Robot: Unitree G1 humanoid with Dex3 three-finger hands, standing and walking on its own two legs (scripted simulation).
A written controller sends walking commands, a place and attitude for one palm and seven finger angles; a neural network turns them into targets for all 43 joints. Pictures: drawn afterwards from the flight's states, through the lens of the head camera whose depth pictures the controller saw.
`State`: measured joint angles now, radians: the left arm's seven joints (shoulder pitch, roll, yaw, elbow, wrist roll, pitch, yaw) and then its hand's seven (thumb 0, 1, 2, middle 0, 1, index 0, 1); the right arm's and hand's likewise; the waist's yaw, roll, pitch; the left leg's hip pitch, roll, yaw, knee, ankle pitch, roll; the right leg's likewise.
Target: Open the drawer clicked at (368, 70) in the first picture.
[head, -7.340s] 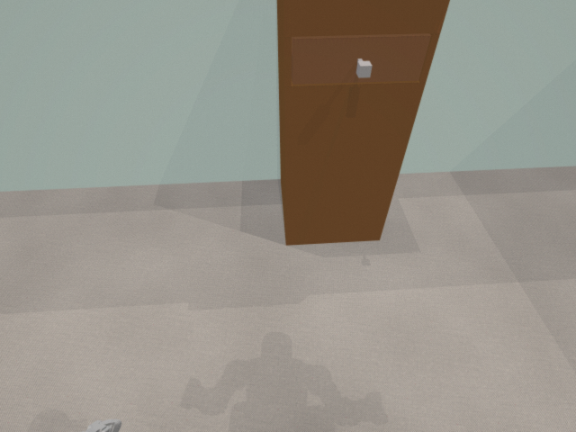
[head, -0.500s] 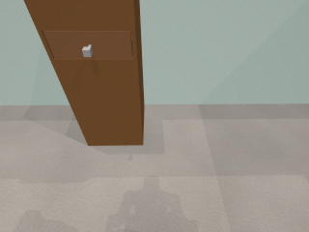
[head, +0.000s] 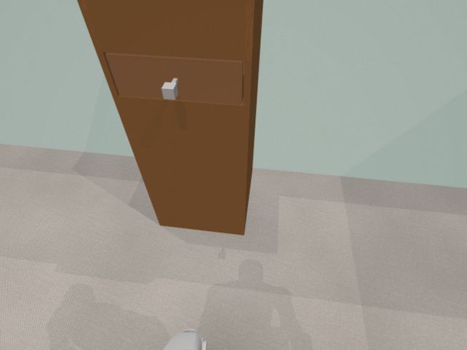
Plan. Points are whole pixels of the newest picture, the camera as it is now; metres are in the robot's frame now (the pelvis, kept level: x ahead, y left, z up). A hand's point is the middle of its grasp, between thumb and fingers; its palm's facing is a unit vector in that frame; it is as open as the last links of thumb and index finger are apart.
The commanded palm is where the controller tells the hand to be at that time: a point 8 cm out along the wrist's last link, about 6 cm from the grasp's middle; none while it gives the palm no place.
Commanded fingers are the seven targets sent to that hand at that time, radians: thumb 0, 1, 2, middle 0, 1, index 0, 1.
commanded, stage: take the last steps up to it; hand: left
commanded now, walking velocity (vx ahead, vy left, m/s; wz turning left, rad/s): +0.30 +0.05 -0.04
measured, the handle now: (172, 87) +0.75 +0.26 +0.06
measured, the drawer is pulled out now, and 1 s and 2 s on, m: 0.00 0.00 0.00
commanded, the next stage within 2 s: come to a stop and stand still in 0.38 s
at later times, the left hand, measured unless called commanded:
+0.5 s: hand (136, 286) +0.27 +0.26 -0.16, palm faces -0.01 -0.98 -0.20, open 7.3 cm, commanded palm none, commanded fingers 0.00 0.90 0.90 -0.20 -0.30 -0.20 -0.30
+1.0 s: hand (127, 292) +0.26 +0.28 -0.19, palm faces +0.00 -0.97 -0.26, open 7.3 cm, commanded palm none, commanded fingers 0.00 0.90 0.90 -0.20 -0.30 -0.20 -0.30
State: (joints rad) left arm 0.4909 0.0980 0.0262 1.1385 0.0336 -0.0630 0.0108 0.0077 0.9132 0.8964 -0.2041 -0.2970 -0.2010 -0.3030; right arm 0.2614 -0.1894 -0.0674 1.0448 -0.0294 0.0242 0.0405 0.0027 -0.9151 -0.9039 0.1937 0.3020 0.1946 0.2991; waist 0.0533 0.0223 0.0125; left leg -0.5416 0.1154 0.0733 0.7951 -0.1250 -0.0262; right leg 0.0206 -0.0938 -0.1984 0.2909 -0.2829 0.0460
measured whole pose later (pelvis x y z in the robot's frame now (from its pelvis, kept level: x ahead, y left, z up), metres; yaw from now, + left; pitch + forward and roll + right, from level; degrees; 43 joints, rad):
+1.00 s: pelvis +0.17 +0.09 -0.02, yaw -2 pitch -2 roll +0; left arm 0.18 0.18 0.04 0.99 0.02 0.06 0.05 0.00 0.92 0.90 -0.21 -0.30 -0.20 -0.30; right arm 0.24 -0.20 -0.06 0.95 -0.02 0.02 -0.02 0.00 -0.91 -0.90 0.20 0.30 0.20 0.30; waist -0.02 0.00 0.03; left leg -0.25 0.01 0.05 0.62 -0.38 0.00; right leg -0.43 -0.10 -0.09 0.63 -0.21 0.01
